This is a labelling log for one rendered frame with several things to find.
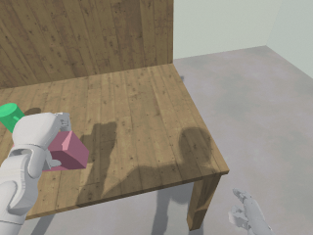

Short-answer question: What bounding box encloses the left robot hand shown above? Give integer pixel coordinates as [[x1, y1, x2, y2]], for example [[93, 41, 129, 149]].
[[12, 112, 71, 170]]

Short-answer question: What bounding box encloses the right robot hand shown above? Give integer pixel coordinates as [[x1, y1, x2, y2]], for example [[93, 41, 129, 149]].
[[228, 187, 266, 230]]

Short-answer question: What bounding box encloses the table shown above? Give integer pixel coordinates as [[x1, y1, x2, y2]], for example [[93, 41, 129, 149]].
[[0, 0, 230, 231]]

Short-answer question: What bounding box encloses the left robot forearm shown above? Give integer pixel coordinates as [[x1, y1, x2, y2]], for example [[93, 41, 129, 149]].
[[0, 144, 47, 235]]

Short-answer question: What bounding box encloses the right robot forearm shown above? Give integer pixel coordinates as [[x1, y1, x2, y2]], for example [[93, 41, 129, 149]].
[[247, 219, 276, 235]]

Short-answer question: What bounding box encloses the sponge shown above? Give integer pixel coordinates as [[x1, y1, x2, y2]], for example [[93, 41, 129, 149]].
[[12, 130, 89, 172]]

